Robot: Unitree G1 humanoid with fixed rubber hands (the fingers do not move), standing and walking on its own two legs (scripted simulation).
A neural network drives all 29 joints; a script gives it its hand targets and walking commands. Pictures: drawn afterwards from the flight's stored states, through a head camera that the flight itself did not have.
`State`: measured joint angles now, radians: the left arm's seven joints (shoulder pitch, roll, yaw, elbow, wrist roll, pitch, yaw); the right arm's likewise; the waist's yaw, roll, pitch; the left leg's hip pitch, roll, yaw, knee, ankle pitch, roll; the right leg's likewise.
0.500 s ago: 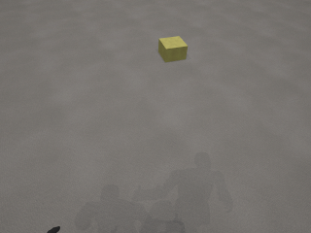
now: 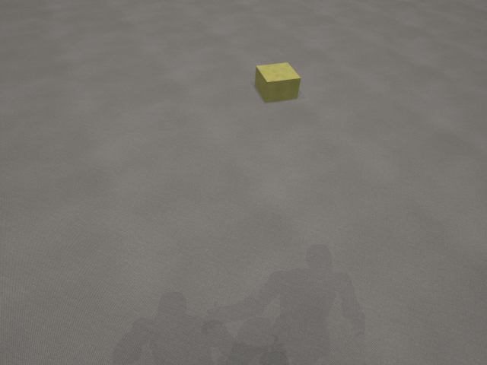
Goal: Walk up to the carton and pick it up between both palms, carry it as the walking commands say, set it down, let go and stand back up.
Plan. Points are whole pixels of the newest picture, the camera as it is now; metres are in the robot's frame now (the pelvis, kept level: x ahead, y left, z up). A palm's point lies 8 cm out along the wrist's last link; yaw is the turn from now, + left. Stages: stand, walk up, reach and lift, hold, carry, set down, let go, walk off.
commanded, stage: stand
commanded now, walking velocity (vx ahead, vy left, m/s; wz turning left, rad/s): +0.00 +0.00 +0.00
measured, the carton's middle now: (276, 82) +2.22 -0.22 -0.69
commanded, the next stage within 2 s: walk up in 0.44 s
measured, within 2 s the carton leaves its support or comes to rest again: neither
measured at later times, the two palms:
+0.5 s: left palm out of the picture +0.07 +0.31 -0.12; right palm out of the picture +0.09 -0.29 -0.12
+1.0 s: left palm out of the picture +0.07 +0.19 -0.15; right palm out of the picture +0.06 -0.31 -0.17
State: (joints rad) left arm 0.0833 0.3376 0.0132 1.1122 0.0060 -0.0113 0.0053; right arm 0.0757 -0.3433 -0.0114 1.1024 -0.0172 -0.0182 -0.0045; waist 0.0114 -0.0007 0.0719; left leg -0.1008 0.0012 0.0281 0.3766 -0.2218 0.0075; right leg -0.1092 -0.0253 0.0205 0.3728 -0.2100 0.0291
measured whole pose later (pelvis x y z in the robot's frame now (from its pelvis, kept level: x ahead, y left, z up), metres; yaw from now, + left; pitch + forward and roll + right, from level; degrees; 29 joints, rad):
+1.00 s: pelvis +0.07 -0.05 -0.02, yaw -7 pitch -1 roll -1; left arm 0.30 0.16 0.02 1.14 0.03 -0.04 -0.03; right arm 0.26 -0.29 -0.06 1.09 -0.03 0.00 0.01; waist 0.05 0.10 0.02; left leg -0.31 0.09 0.02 1.02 -0.43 -0.01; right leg -0.21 -0.03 -0.13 0.60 -0.36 -0.01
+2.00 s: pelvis +0.56 -0.13 -0.01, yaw -18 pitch -1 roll -2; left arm 0.32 0.11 0.03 1.11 0.00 -0.06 0.00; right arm 0.15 -0.21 -0.05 0.99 0.00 -0.04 0.01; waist 0.05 0.05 0.04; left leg -0.53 0.15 0.02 1.03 -0.30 -0.03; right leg -0.10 -0.02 -0.20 0.48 -0.36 -0.02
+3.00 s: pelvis +1.06 -0.23 -0.03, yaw -30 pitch +1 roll +0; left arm 0.42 0.19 0.03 1.10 0.01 -0.04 -0.01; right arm 0.02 -0.21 -0.04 0.94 -0.03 -0.08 0.01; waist 0.09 -0.07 0.04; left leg -0.42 0.07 0.17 0.70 -0.30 0.04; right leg -0.31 -0.10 -0.03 1.03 -0.46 0.00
